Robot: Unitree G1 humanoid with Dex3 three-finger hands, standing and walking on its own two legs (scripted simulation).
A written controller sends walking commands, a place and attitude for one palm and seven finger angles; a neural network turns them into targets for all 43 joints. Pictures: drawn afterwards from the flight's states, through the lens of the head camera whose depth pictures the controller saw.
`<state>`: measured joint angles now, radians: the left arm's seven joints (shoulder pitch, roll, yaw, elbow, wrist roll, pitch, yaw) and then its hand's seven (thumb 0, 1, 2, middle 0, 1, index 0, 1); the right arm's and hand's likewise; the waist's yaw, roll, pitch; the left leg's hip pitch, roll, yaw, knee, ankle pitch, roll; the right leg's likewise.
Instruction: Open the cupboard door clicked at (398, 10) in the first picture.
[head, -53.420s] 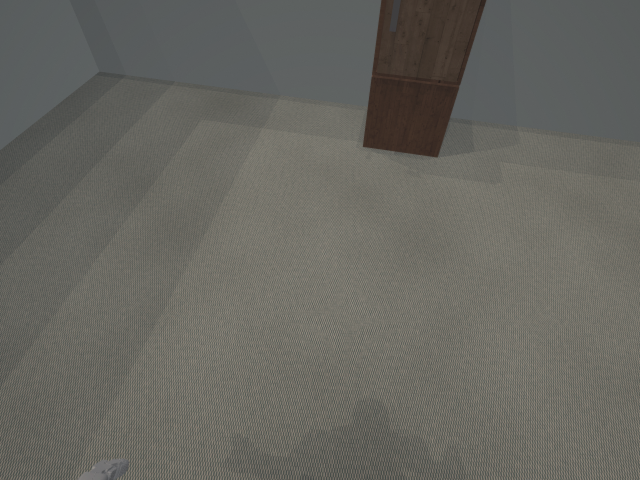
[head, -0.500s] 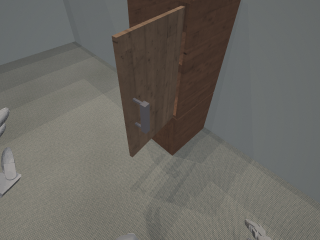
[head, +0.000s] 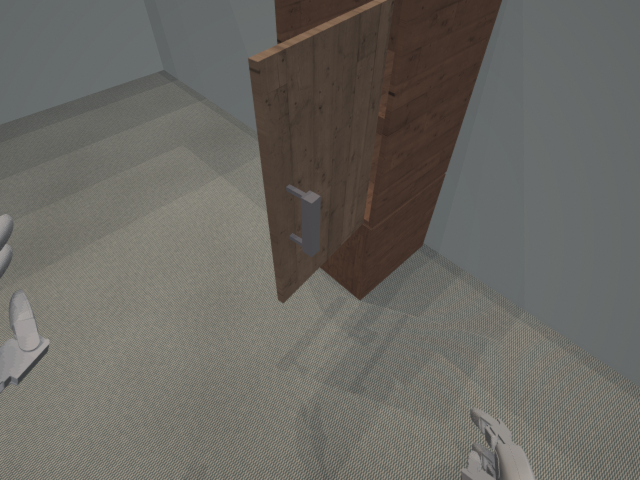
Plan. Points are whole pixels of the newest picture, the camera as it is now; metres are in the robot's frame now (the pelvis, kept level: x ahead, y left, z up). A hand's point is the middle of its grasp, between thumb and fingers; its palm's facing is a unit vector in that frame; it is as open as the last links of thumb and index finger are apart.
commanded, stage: let the arm hang, fingers relaxed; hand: left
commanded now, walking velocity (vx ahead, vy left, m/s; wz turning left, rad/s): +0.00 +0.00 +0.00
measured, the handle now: (302, 220) +0.58 +0.07 -0.07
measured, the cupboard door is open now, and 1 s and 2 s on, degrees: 98 98 98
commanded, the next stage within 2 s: look to check the result in 1.16 s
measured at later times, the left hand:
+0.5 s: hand out of the picture -0.03 +0.21 -0.17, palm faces +0.07 -0.98 -0.20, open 7.0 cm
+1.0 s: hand out of the picture -0.01 +0.19 -0.17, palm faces +0.05 -0.98 -0.20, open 7.3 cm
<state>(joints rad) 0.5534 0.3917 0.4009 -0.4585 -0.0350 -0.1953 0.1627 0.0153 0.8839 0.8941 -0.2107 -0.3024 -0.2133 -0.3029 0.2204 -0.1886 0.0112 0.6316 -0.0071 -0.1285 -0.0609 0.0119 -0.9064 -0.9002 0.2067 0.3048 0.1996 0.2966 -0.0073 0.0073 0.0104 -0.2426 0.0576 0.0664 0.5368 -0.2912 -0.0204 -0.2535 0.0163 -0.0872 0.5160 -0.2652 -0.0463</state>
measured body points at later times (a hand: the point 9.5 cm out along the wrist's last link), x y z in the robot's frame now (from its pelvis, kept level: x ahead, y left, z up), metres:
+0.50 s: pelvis -0.02 +0.02 +0.01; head +0.01 +0.04 +0.46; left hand -0.03 +0.26 -0.16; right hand +0.01 -0.22 -0.14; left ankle -0.01 +0.13 -0.73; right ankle +0.01 -0.09 -0.73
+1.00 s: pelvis -0.02 +0.02 +0.01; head -0.01 +0.01 +0.46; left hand -0.02 +0.24 -0.15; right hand -0.03 -0.19 -0.16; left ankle -0.01 +0.13 -0.73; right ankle +0.01 -0.09 -0.73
